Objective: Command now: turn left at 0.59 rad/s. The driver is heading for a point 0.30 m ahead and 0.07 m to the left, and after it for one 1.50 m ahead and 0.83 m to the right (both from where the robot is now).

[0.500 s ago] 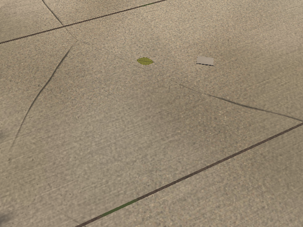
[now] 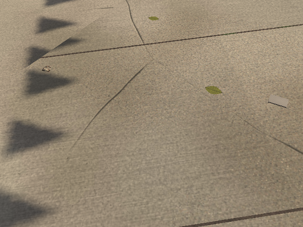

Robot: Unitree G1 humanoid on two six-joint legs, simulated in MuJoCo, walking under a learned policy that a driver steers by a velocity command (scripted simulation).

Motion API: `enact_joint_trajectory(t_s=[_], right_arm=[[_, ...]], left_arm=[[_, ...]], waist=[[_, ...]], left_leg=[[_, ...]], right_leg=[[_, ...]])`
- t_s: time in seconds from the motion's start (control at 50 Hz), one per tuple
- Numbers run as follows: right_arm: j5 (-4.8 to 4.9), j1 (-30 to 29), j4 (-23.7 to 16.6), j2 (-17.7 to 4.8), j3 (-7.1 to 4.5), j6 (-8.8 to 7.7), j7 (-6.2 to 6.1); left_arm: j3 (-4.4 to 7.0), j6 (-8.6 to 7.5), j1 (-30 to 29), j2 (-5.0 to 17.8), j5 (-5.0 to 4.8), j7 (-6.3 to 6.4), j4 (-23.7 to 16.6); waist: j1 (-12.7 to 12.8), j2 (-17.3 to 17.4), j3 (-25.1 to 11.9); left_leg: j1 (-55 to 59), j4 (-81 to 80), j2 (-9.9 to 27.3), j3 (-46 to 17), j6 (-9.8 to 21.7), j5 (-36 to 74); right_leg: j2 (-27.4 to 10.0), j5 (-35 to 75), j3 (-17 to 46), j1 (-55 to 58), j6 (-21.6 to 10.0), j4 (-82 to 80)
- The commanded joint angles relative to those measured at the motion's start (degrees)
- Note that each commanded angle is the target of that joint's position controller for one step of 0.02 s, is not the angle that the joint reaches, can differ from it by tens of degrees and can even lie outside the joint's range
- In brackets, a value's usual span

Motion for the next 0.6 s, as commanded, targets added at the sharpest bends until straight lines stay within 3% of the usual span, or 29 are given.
enact_joint_trajectory(t_s=[0.02,0.06,0.1,0.18,0.22,0.26,0.28,0.3,0.32,0.34,0.36,0.38,0.4,0.42,0.44,0.46,0.52,0.6], right_arm=[[0.21,4.02,-1.80,-4.98,-2.07,0.59,-0.11],[0.86,0.52,-3.54,-3.55,-1.42,0.60,0.09],[0.80,-2.43,-5.10,-2.81,-0.95,0.44,0.33],[0.37,-3.12,-6.34,-2.12,-0.28,0.36,1.39],[0.59,-2.74,-6.40,-2.79,-0.44,0.63,1.88],[0.75,-1.56,-6.18,-2.90,-0.60,0.57,2.47],[0.81,1.48,-4.88,-2.73,-0.81,0.29,2.74],[0.99,6.18,-2.54,-3.32,-1.38,-0.04,2.61],[1.41,13.08,-0.11,-5.26,-2.41,-0.49,2.19],[0.84,16.90,-0.62,-12.87,-3.72,-1.31,1.46],[-0.57,16.29,-2.16,-12.35,-3.11,-3.64,2.31],[-0.79,13.29,-1.94,-8.78,-1.89,-5.02,2.39],[-0.27,10.99,-1.91,-6.31,-0.96,-5.72,2.17],[-0.01,8.93,-2.19,-5.50,-0.51,-5.72,1.73],[-0.10,8.22,-2.25,-5.25,-0.21,-5.64,1.31],[-0.45,8.54,-2.20,-5.09,-0.05,-5.71,0.94],[-0.33,10.60,-0.92,-5.68,-0.24,-5.98,0.04],[-0.65,12.05,1.93,-5.58,-0.06,-5.59,-0.50]], left_arm=[[1.40,-0.27,-4.63,6.89,-0.96,0.76,-5.40],[1.63,0.40,-2.67,7.41,-0.48,1.05,-5.16],[2.16,0.95,-0.57,8.62,-0.36,1.29,-4.78],[3.35,1.36,-1.56,11.52,-0.98,0.57,-4.93],[3.77,1.21,-0.51,12.29,-1.79,-0.03,-4.55],[3.95,0.75,-0.70,12.79,-2.85,-0.51,-4.08],[3.81,0.58,-1.75,12.33,-3.34,-0.66,-3.94],[3.26,0.32,-1.24,10.23,-3.27,-0.82,-3.40],[2.20,0.03,-1.23,6.46,-2.33,-1.25,-3.24],[0.58,-0.53,-4.49,1.64,-0.04,-1.70,-7.03],[1.58,-2.18,-9.95,5.58,-1.59,-1.60,-9.47],[2.49,-3.15,-10.77,8.79,-3.21,-2.02,-9.73],[3.00,-3.84,-9.05,10.10,-2.97,-2.28,-8.49],[3.14,-4.34,-7.89,9.92,-1.70,-2.12,-7.14],[3.20,-4.73,-7.23,9.63,-0.93,-2.19,-6.75],[3.07,-5.02,-7.20,8.86,-0.80,-2.42,-6.31],[2.18,-5.17,-8.96,6.32,-1.04,-2.66,-6.02],[0.55,-5.08,-12.35,3.38,-1.26,-3.91,-5.93]], waist=[[-1.64,-9.35,-3.28],[0.32,-11.29,-2.91],[2.31,-12.69,-3.81],[2.71,-13.90,-5.36],[3.15,-13.73,-5.75],[1.95,-13.36,-4.20],[-0.10,-12.51,-3.93],[-1.79,-10.28,-4.69],[-4.15,-2.80,-6.21],[-4.38,14.99,-5.52],[-7.04,11.51,-4.32],[-5.28,8.92,0.45],[-3.53,7.35,2.70],[-2.46,5.57,2.71],[-1.73,5.69,2.66],[-1.53,5.30,1.93],[-2.05,3.44,1.10],[-3.92,5.26,1.42]], left_leg=[[-6.38,13.56,3.95,1.54,-3.18,1.63],[-7.30,8.74,5.35,4.57,-4.19,3.94],[-7.09,2.71,7.24,5.62,-4.91,3.96],[2.51,-8.95,9.34,9.23,-3.71,2.83],[6.00,-14.02,9.08,11.30,-2.03,3.40],[10.50,-21.03,8.83,12.54,0.81,5.30],[15.64,-26.86,8.01,13.78,2.59,8.42],[23.51,-30.06,6.31,14.34,4.24,8.64],[34.00,-33.16,9.46,7.57,6.87,6.83],[41.19,-38.38,25.69,-21.14,15.42,0.63],[35.68,-45.95,30.13,-34.49,22.91,-7.46],[33.62,-47.77,28.79,-30.25,21.38,-10.76],[31.69,-47.65,26.00,-24.57,18.77,-8.77],[30.63,-47.29,23.54,-20.26,16.78,-3.46],[29.43,-47.59,21.51,-16.86,15.75,2.54],[28.95,-47.84,20.07,-14.59,15.22,7.73],[28.11,-47.34,17.89,-9.54,14.23,16.35],[24.21,-44.11,15.95,-1.25,11.31,35.78]], right_leg=[[-14.09,22.53,9.36,7.94,-10.26,-8.11],[-13.07,22.11,6.05,10.54,-10.94,-8.85],[-14.49,22.44,5.45,14.31,-11.95,-8.77],[-16.50,23.72,2.16,12.07,-12.24,-8.47],[-17.21,10.90,1.85,10.68,-11.75,-10.04],[-17.66,-2.32,2.02,7.32,-10.54,-10.86],[-17.01,-6.52,0.65,4.35,-9.23,-9.25],[-15.17,-10.19,-1.94,-0.38,-7.39,-4.95],[-11.82,-14.34,-7.12,-9.00,-3.85,7.56],[-3.52,-24.93,-11.25,-29.05,1.59,31.36],[-0.46,-23.92,0.16,-36.23,1.04,37.92],[-3.02,-18.02,2.08,-37.80,-0.21,38.50],[-4.41,-11.38,1.94,-36.59,-0.80,36.39],[-5.09,-6.54,1.74,-34.50,-0.44,33.78],[-5.08,-2.42,1.60,-31.91,0.24,30.83],[-4.12,1.37,0.85,-29.91,0.88,29.20],[-2.10,9.06,0.02,-26.61,2.64,19.41],[-0.35,17.09,-2.93,-16.83,3.16,7.04]])
Keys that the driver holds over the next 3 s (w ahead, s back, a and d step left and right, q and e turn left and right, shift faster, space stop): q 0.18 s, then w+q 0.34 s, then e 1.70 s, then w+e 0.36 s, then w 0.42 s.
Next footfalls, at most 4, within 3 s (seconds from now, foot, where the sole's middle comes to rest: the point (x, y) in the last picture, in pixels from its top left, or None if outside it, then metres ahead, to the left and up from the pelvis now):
0.32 left None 0.01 0.14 -0.78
0.76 right None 0.35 0.04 -0.78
1.18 left None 0.30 0.27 -0.78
1.60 right None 0.26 0.01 -0.78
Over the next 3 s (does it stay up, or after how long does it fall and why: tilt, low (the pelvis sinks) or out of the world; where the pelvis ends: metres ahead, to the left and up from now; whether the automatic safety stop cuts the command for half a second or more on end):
stays up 0.43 -0.10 -0.03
